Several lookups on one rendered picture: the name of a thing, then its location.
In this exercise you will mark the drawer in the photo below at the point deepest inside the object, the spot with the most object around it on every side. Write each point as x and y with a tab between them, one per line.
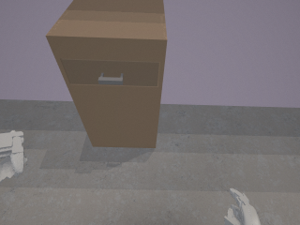
135	73

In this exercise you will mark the robot right hand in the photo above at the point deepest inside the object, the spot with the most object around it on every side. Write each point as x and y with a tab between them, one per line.
245	215

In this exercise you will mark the cabinet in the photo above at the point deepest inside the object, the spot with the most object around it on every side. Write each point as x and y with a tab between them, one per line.
123	116

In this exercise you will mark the handle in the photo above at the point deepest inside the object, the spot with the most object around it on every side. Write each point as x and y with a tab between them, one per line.
111	80

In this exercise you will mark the robot left hand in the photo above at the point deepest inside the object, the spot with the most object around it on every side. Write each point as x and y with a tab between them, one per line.
12	151

